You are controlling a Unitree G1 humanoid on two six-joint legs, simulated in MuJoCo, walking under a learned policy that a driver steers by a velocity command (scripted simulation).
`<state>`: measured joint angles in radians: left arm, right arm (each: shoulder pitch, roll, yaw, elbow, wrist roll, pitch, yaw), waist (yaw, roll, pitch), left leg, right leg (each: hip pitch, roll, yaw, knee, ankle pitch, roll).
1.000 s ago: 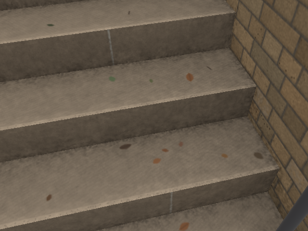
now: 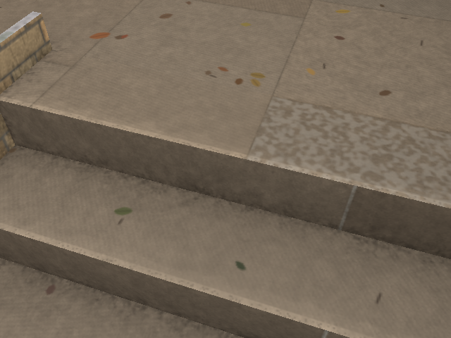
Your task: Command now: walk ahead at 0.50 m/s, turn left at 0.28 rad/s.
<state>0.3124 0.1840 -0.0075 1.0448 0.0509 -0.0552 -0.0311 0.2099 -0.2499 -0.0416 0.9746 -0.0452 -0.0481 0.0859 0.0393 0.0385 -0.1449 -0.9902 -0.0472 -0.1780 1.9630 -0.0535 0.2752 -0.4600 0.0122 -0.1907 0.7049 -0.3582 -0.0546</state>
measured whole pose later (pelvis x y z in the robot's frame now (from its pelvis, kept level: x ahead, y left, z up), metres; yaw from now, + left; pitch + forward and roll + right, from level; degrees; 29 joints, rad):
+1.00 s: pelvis +0.48 -0.03 +0.31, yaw -5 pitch +7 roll -2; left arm 0.13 0.20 0.03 0.96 0.04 -0.05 -0.01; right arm 0.22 -0.23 -0.04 1.02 -0.02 -0.08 0.07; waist 0.03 0.03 -0.13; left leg -0.81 0.00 -0.16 1.69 -0.22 0.12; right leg -0.68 -0.04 -0.18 0.91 -0.36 -0.07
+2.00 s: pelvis +0.56 -0.04 +0.37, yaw +29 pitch +5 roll +2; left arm 0.31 0.21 0.03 0.65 0.05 -0.06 -0.01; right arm 0.13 -0.29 -0.07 0.67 -0.02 -0.04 -0.01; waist 0.03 0.02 -0.07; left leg -0.69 -0.13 -0.14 1.42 -0.36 -0.06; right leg -0.19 -0.01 -0.07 0.42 -0.31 -0.06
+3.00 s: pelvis +0.61 +0.22 +0.35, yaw +26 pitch +1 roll +1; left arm 0.38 0.19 0.04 0.83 0.03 -0.06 0.01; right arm 0.03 -0.24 -0.08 0.76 -0.02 -0.02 0.01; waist 0.07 0.03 -0.01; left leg -0.45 0.06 0.12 0.92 -0.41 0.00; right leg -0.34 0.05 -0.01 0.71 -0.42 -0.09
